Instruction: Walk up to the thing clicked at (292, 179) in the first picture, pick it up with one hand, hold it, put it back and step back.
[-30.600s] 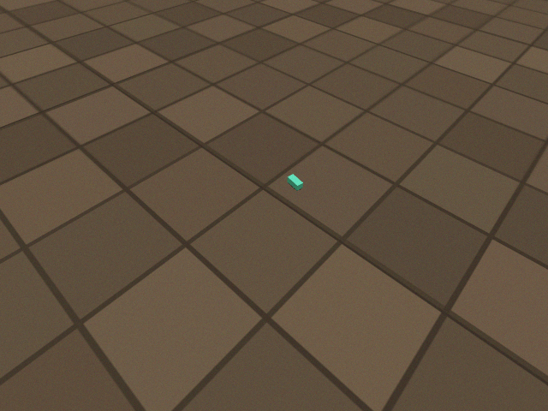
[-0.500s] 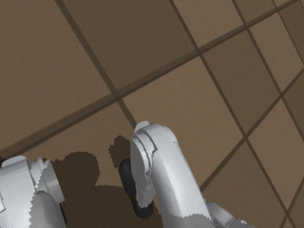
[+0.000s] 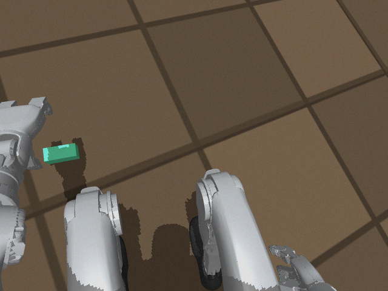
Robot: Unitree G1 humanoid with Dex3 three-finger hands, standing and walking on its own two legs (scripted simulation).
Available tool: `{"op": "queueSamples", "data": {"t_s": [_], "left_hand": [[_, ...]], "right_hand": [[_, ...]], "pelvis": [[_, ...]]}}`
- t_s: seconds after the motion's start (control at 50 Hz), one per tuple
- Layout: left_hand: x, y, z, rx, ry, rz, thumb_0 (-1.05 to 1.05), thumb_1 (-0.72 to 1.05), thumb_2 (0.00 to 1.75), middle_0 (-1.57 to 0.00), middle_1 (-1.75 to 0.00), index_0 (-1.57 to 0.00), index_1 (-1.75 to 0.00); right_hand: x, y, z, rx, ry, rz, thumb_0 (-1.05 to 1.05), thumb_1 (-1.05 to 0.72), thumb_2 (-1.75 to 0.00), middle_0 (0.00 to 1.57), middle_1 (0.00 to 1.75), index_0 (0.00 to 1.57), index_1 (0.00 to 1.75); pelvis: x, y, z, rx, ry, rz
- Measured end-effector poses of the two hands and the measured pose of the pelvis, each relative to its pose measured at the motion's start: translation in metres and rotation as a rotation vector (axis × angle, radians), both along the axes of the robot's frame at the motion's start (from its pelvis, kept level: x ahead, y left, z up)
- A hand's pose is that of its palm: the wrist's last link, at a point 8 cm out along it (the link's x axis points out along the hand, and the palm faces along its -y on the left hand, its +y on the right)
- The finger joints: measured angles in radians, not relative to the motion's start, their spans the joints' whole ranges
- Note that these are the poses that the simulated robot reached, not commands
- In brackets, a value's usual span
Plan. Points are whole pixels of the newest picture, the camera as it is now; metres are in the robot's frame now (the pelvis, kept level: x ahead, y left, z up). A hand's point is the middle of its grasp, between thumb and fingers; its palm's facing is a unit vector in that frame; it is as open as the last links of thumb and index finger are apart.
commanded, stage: withdraw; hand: left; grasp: from above
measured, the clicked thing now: (61, 153) +0.47 +0.28 -0.34
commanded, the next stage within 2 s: home in 0.22 s
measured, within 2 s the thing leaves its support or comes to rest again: neither
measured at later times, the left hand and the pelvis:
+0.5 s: hand (20, 127) +0.48 +0.31 -0.16, palm faces -0.28 -0.08 -0.96, open 12.5 cm; pelvis +0.02 +0.01 -0.02, yaw -1 degrees
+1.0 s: hand out of the picture +0.30 +0.25 +0.06, palm faces -0.15 -0.78 -0.61, open 7.5 cm; pelvis +0.02 +0.00 +0.16, yaw +4 degrees
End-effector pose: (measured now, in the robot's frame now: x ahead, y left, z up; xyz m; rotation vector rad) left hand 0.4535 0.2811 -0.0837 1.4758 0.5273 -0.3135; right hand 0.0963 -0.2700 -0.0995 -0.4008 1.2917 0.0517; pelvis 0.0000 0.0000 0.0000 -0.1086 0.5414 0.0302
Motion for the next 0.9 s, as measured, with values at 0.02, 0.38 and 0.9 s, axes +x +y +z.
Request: {"op": "queueSamples", "data": {"t_s": [0.02,0.38,0.9], "left_hand": [[-0.001,-0.002,-0.003,-0.011,0.002,-0.014,0.00,-0.38,0.90,-0.21,-0.87,-0.21,-0.88],[0.018,0.022,-0.067,0.038,-0.177,-0.047,0.00,-0.35,0.89,-0.21,-0.87,-0.21,-0.86],[-0.132,0.008,0.147,-0.523,-0.091,0.453,0.01,0.81,0.90,-0.22,-0.33,-0.22,-0.33]], "right_hand": [[-0.002,-0.003,0.002,-0.019,0.003,0.000,0.00,-0.91,-0.90,0.20,0.30,0.20,0.30],[-0.059,0.010,-0.023,-0.100,0.191,-0.061,0.00,-0.90,-0.89,0.20,0.30,0.20,0.30],[0.098,0.015,0.129,-0.006,-0.274,-0.052,0.01,-0.91,-0.90,0.20,0.30,0.20,0.30]], "pelvis": [[-0.001,-0.001,-0.001,0.000,-0.003,0.000],[0.009,0.008,-0.040,-0.028,0.019,-0.004],[0.015,0.002,0.129,0.024,0.009,0.045]]}}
